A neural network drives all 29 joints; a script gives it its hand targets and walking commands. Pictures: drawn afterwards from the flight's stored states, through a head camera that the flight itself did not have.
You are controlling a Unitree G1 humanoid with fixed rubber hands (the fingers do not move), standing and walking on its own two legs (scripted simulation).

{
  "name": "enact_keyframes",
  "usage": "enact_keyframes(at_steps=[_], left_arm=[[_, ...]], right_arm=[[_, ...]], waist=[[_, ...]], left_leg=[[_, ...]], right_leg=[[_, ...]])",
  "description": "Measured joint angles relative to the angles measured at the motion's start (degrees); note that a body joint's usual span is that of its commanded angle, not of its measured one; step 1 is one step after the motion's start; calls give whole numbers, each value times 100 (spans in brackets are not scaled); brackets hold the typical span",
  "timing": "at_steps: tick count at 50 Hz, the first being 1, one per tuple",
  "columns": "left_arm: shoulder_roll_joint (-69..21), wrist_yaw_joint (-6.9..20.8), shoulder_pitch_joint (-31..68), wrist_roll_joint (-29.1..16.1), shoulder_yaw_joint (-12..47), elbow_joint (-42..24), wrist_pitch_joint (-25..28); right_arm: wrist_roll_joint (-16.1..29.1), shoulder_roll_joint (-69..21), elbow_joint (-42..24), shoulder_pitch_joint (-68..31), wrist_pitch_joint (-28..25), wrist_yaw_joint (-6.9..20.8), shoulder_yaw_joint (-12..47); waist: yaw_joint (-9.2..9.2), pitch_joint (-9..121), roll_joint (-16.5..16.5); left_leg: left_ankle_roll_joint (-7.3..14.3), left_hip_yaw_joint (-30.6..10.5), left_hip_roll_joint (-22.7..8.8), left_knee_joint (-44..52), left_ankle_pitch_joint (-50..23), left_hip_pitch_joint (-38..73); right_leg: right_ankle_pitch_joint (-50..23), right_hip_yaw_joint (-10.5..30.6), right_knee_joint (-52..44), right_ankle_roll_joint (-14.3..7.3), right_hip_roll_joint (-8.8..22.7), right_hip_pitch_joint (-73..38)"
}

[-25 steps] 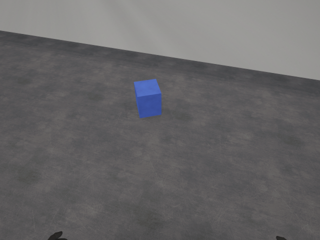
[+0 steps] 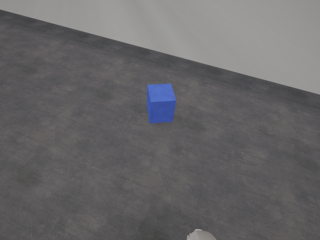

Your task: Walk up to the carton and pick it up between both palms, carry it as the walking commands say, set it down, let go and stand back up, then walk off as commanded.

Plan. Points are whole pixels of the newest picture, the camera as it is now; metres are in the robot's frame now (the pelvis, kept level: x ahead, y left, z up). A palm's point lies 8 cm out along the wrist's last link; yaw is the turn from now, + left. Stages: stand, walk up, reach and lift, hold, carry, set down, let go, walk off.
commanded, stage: walk up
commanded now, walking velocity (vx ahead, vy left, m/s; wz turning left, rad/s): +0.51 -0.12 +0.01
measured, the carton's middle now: (160, 103) +1.24 -0.04 -0.66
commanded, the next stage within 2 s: none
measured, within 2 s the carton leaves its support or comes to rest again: neither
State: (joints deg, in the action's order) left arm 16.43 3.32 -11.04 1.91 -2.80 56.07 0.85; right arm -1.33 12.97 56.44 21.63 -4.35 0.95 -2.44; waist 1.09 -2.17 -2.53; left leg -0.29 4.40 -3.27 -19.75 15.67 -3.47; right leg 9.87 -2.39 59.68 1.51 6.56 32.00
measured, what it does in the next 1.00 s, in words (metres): walks ahead: right foot, then left foot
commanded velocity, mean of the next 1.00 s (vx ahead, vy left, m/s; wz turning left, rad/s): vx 0.45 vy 0.02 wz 0.02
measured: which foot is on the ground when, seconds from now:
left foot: down 0.00-0.24, up 0.26-0.74, down 0.76-1.00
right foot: up 0.00-0.22, down 0.24-0.76, up 0.78-1.00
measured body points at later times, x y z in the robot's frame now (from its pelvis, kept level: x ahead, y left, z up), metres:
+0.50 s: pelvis +0.26 -0.06 +0.00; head +0.28 -0.09 +0.45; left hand +0.24 +0.21 -0.13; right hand +0.31 -0.31 -0.16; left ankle +0.28 +0.11 -0.66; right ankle +0.26 -0.17 -0.75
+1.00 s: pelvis +0.48 +0.03 +0.00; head +0.51 +0.07 +0.45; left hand +0.54 +0.28 -0.17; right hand +0.47 -0.23 -0.12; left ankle +0.48 +0.13 -0.75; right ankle +0.48 -0.13 -0.66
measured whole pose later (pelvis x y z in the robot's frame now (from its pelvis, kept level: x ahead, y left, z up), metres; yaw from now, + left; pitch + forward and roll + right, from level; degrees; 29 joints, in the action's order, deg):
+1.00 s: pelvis +0.48 +0.03 +0.00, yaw +1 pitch +0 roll -3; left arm 14.6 1.0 -11.0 1.5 -3.8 57.8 -0.3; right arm -1.0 10.8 59.4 19.1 -4.9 -0.1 -2.5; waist 0.9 -3.5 -2.9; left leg 0.9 6.9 -4.7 -22.7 11.2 -11.5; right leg 16.6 -3.6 61.3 1.8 4.8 29.1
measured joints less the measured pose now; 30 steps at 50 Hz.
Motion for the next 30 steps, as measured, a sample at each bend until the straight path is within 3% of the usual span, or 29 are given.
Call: enact_keyframes(at_steps=[6,11,12,14,16,19,24,30], left_arm=[[-188,89,755,-75,89,-173,-85],[-332,40,1273,-29,117,-309,55],[-335,1,1317,-3,97,-305,135],[-367,-96,1295,52,17,-247,279],[-351,-152,984,44,8,-132,316],[-351,-256,382,-15,0,148,309],[-377,-301,-592,-32,0,438,365],[-450,-356,-1309,-8,-33,462,365]], right_arm=[[-53,-133,241,380,-24,-48,-3],[-63,-91,514,523,28,-105,-39],[-58,-81,588,565,48,-114,-35],[0,-52,636,420,88,-128,-18],[45,-14,563,108,81,-114,-44],[-5,77,392,-345,132,-56,-133],[-66,164,112,-826,386,123,-187],[-38,156,-116,-1282,503,329,-151]], waist=[[293,-103,82],[425,-95,267],[390,-86,282],[295,-190,405],[249,-238,456],[73,-244,516],[-254,-182,490],[-456,-144,401]], left_leg=[[-162,27,-135,657,153,777],[-385,26,-279,415,762,1065],[-350,3,-308,-83,1052,944],[-94,-262,-381,-2104,1456,171],[44,-535,-242,-3970,1263,-743],[-42,-470,-213,-5030,503,-1794],[-139,-262,-273,-4588,-350,-2765],[-226,-131,-270,-3017,-1143,-3023]], right_leg=[[-508,-214,-1804,-10,-87,122],[-199,-453,-2811,-185,-259,-271],[-215,-520,-2962,-221,-276,-461],[-319,-590,-2474,-324,-319,-387],[58,-602,-2327,-381,-334,-556],[149,-566,-2770,-328,-343,-1114],[235,-439,-3400,-236,-241,-1918],[412,-457,-3991,-3,-45,-2744]])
